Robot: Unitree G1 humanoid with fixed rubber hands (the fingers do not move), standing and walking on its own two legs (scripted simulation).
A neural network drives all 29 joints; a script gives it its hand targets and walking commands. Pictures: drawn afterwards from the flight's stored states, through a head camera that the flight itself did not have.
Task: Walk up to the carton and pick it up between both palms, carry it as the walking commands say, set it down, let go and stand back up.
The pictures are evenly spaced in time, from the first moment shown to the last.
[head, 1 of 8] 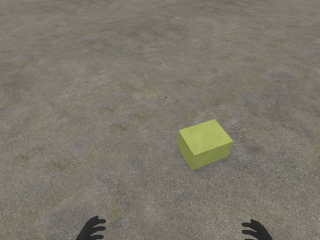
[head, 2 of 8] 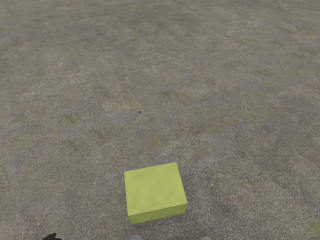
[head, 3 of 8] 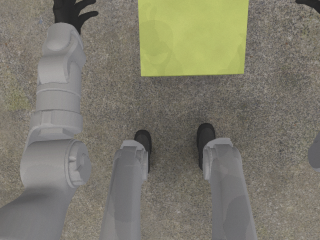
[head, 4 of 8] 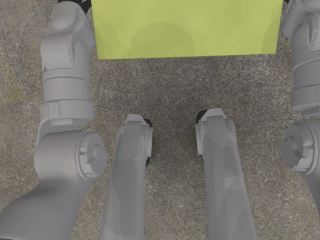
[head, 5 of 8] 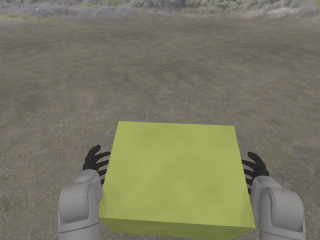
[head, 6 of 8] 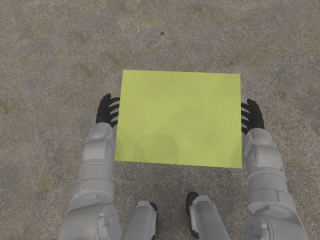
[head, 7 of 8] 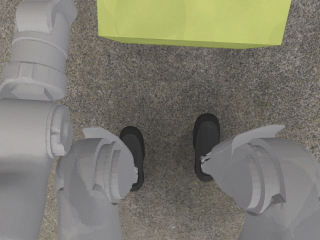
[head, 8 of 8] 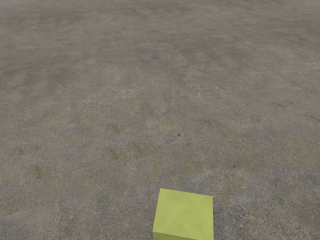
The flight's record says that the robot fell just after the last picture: no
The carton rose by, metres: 0.72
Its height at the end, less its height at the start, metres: +0.00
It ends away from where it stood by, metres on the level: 0.02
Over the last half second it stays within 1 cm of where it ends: yes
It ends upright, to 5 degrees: yes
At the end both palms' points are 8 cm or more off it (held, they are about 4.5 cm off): yes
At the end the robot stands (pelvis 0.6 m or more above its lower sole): yes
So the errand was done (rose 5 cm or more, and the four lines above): yes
